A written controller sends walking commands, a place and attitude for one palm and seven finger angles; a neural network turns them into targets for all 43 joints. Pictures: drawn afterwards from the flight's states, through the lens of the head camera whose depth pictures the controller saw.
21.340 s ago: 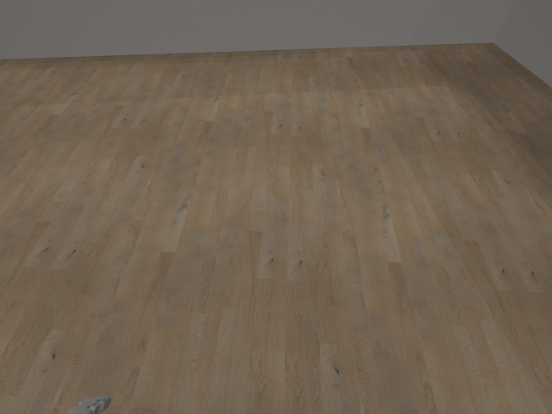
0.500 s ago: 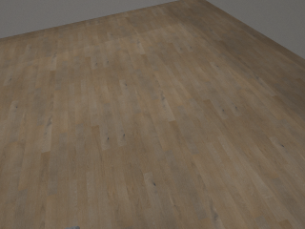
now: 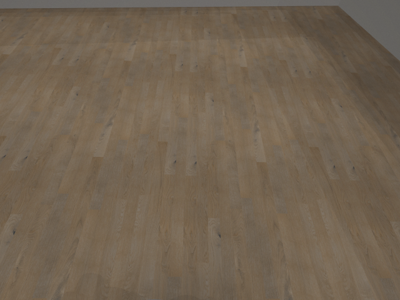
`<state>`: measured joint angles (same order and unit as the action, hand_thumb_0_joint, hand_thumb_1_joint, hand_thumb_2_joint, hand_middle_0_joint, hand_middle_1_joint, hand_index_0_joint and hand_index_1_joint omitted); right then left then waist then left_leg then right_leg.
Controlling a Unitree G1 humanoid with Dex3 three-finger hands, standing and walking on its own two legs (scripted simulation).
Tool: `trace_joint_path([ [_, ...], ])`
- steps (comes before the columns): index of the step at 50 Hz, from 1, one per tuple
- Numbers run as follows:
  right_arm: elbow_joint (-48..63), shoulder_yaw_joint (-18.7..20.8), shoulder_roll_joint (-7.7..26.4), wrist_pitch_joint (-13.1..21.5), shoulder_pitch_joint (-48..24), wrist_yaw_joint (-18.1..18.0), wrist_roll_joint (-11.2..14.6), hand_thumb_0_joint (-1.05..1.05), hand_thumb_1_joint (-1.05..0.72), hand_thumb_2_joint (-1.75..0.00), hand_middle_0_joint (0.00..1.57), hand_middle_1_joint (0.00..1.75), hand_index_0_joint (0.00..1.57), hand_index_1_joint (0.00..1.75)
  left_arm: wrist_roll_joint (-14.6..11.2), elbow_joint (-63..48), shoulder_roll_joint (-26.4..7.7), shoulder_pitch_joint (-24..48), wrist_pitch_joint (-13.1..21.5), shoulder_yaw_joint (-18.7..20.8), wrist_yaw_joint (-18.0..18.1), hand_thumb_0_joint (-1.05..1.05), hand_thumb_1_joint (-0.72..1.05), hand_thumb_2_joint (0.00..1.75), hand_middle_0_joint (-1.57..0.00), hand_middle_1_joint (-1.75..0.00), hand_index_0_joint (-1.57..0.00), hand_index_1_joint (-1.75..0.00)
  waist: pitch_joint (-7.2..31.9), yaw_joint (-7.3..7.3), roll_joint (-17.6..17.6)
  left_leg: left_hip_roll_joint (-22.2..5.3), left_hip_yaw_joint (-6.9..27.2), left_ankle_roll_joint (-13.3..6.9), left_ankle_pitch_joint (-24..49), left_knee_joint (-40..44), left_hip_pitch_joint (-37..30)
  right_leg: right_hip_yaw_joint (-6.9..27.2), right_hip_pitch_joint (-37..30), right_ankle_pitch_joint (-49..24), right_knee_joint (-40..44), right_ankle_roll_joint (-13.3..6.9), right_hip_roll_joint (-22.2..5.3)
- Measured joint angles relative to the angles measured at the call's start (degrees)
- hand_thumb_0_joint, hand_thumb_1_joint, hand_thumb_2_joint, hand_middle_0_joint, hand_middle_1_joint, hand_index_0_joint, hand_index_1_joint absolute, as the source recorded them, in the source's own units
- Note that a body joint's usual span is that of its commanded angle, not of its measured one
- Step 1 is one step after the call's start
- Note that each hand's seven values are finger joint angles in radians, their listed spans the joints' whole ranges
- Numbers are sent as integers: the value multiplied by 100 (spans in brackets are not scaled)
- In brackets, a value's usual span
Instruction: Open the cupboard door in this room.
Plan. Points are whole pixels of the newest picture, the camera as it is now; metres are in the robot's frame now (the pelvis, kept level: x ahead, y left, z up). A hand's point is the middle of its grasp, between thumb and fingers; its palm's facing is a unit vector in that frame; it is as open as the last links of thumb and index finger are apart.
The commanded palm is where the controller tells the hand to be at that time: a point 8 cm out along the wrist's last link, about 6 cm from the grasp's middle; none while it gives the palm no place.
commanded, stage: turn or walk to find it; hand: left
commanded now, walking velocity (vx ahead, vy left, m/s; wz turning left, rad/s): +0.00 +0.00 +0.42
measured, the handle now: out of the picture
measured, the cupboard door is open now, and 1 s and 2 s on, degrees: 0 0 0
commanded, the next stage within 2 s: stand and wait in 0.60 s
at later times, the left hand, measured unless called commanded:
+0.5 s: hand out of the picture +0.07 +0.19 -0.14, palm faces +0.19 -0.95 -0.27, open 7.4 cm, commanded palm none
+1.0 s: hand out of the picture -0.12 +0.21 -0.18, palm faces +0.47 -0.85 -0.24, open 7.4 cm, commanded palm none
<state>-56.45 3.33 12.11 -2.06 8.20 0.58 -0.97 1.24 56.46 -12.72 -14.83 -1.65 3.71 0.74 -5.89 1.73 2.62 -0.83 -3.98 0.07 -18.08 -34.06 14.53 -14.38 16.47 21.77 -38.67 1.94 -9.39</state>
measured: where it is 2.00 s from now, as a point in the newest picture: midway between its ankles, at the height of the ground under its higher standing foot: outside the picture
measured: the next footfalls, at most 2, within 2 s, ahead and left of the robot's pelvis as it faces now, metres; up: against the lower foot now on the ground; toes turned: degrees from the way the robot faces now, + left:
right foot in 0.46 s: +0.05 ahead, -0.12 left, +0.00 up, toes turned +7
left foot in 0.92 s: -0.05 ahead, +0.11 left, +0.00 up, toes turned +28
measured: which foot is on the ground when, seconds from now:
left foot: down 0.00-0.48, up 0.50-0.90, down 0.92-1.00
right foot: up 0.00-0.44, down 0.46-0.92, up 0.94-1.00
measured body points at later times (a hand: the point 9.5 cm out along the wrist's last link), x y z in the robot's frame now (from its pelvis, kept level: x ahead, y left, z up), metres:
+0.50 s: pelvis -0.01 -0.02 +0.01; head +0.03 -0.04 +0.45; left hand +0.06 +0.24 -0.12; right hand +0.07 -0.26 -0.16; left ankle -0.01 +0.10 -0.72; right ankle +0.01 -0.13 -0.73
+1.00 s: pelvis -0.04 +0.01 +0.00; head -0.01 +0.05 +0.45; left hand -0.14 +0.25 -0.16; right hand +0.17 -0.18 -0.12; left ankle -0.08 +0.09 -0.73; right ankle +0.00 -0.13 -0.69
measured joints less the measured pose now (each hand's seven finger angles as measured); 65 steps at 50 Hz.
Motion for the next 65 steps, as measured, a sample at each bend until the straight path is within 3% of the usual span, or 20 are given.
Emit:
trace_joint_path([
  [3, 83, -44, -99, 84, -32, -47, -31, 1, -91, -90, 20, 30, 20, 30, -12, 127, -118, 80, -211, 31, 32, 0, 90, 90, -20, -30, -21, -30, 21, -8, 28, 56, 68, -218, -74, 5, -5, 619, 491, 771, -1262, 127, 230],
  [6, 84, -85, -147, 113, 0, -106, -39, 1, -90, -90, 20, 30, 20, 30, -10, 144, -164, 208, -211, 50, -13, 0, 91, 90, -20, -30, -20, -30, 77, -33, -50, 96, 217, -259, 145, 376, -124, 938, 827, 478, -2035, 196, 383],
  [9, 61, -106, -176, 128, 52, -115, -28, 1, -90, -90, 21, 30, 20, 30, -16, 64, -175, 323, -152, 37, -26, 0, 91, 90, -20, -30, -20, -30, 132, -40, -98, 158, 333, -295, 353, 688, -225, 1107, 947, 238, -2192, 265, 421],
  [16, 57, -61, -202, 108, 241, -95, -48, 1, -90, -90, 21, 30, 20, 30, -30, -126, -87, 648, -135, -3, -2, 0, 91, 90, -20, -30, -20, -30, 190, -189, -200, 301, 601, -272, 534, 866, -199, 1280, 778, 257, -1601, 325, 507],
  [20, 36, -4, -151, 48, 365, -87, -70, 1, -90, -90, 21, 30, 20, 30, -55, -248, 28, 812, -90, -56, 2, 0, 91, 90, -20, -30, -20, -30, 185, -318, -321, 352, 800, -183, 529, 721, -39, 1255, 417, 304, -675, 267, 653],
  [22, 13, 31, -107, 12, 436, -84, -63, 1, -90, -90, 21, 30, 20, 30, -69, -319, 89, 839, -24, -88, 0, 0, 91, 90, -20, -30, -20, -30, 204, -347, -382, 388, 899, -110, 481, 559, 89, 1197, 111, -56, 75, 229, 731],
  [23, 5, 49, -91, -2, 486, -80, -46, 1, -90, -90, 21, 30, 20, 30, -69, -362, 102, 817, 28, -108, -2, 0, 90, 90, -20, -30, -20, -30, 235, -344, -376, 433, 930, -64, 426, 423, 177, 1163, -102, -377, 581, 203, 731],
  [24, -10, 75, -44, -15, 510, -72, -20, 1, -90, -90, 21, 30, 20, 30, -47, -372, 152, 805, 89, -121, 11, 0, 90, 90, -20, -30, -20, -30, 233, -337, -455, 418, 976, -31, 329, 204, 286, 1095, -177, -523, 758, -61, 779],
  [26, -39, 138, 47, -87, 528, -73, -19, 1, -90, -90, 21, 30, 20, 30, -19, -393, 262, 751, 145, -169, 15, 0, 90, 90, -20, -30, -20, -30, 197, -371, -590, 436, 982, 28, -528, -739, 617, 930, -187, -463, 650, -305, 780],
  [30, -96, 222, 169, -199, 519, -28, -55, 1, -90, -90, 20, 30, 20, 30, -19, -379, 388, 534, 130, -177, 28, 0, 90, 90, -20, -30, -21, -30, 167, -362, -611, 333, 764, 139, -629, -2729, 1221, 731, -359, -483, 838, -351, 678],
  [33, -116, 224, 207, -206, 512, -10, -59, 1, -91, -90, 20, 30, 20, 30, -7, -304, 420, 394, 138, -175, 38, 0, 90, 90, -20, -30, -21, -30, 137, -345, -559, 138, 681, 251, -432, -3166, 1307, 592, -445, -544, 967, -349, 605],
  [36, -150, 205, 208, -224, 468, -10, -53, 1, -91, -90, 20, 30, 20, 30, 13, -231, 413, 265, 146, -158, 43, 0, 90, 90, -20, -30, -21, -30, 110, -295, -468, -16, 631, 331, -501, -2941, 1172, 458, -474, -554, 1011, -331, 510],
  [42, -135, 99, 163, -196, 182, -17, 2, 1, -91, -90, 20, 30, 20, 30, 59, -126, 221, 83, 122, -93, 4, 0, 91, 90, -21, -30, -21, -30, -1, -100, -248, -126, 319, 324, -841, -1437, 585, 195, -395, -473, 825, -199, 252],
  [45, -25, 47, 142, -104, 20, -12, 20, 1, -91, -90, 20, 30, 20, 30, 47, -61, 67, 3, 74, -38, -1, 0, 90, 90, -21, -30, -21, -30, -15, -40, -154, -86, 101, 254, -392, -367, 170, 39, -287, -333, 523, -59, 105],
  [46, 25, 37, 139, -48, -18, -2, 15, 1, -91, -90, 20, 30, 20, 30, 23, -49, 7, -37, 43, -15, -3, 0, 90, 90, -21, -30, -21, -30, 5, -32, -115, -54, 65, 119, -31, 6, 35, 6, -202, -234, 314, 3, 36],
  [48, 100, 18, 53, 41, -128, 6, -6, 1, -91, -90, 20, 30, 20, 30, -6, 14, -143, -20, -91, 29, 16, 0, 90, 90, -20, -30, -21, -30, -31, 30, 54, 65, 41, -135, -41, -105, 80, 338, 113, 490, -481, 125, 21],
  [50, 177, -12, 3, 96, -154, -28, -19, 1, -91, -90, 20, 30, 20, 30, -10, 94, -218, 44, -222, 47, 38, 0, 90, 90, -20, -30, -20, -30, 2, 20, 33, 78, 129, -227, -97, -62, 62, 684, 458, 859, -1377, 177, 211],
  [54, 221, -68, -43, 119, -123, -90, -29, 1, -90, -90, 20, 30, 20, 30, -16, 61, -272, 233, -200, 65, -17, 0, 91, 90, -20, -30, -20, -30, 61, 3, -54, 145, 349, -269, 194, 423, -120, 1025, 895, 420, -2268, 262, 386],
  [58, 232, -84, -76, 122, -31, -86, -24, 1, -90, -90, 21, 30, 20, 30, -17, -95, -255, 415, -143, 45, -28, 0, 91, 90, -20, -30, -20, -30, 120, -30, -101, 253, 522, -310, 413, 748, -226, 1214, 1028, 132, -2293, 340, 414],
  [65, 232, -31, -111, 74, 252, -62, -56, 1, -90, -90, 21, 30, 20, 30, -31, -338, -132, 797, -133, -9, -10, 0, 91, 90, -20, -30, -20, -30, 142, -239, -213, 416, 901, -257, 536, 793, -123, 1368, 832, 265, -1551, 354, 563],
])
